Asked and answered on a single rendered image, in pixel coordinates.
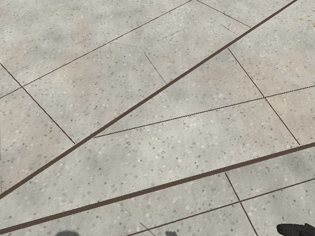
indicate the robot right hand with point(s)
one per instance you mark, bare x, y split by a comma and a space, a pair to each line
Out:
289, 229

